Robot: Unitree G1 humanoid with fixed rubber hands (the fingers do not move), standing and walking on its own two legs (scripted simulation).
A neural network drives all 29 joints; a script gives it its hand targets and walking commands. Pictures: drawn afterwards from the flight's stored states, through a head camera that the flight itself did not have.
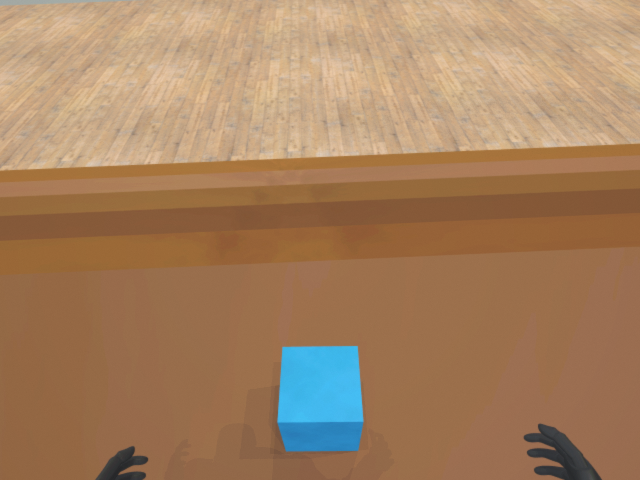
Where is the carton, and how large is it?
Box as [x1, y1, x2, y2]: [277, 346, 362, 450]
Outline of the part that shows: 282,347 277,422 285,449 357,450 362,426 362,409 357,346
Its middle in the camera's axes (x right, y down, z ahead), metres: +0.01 +0.47 +1.10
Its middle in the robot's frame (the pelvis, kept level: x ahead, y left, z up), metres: +0.47 +0.02 -0.65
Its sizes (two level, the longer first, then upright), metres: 0.210 0.200 0.250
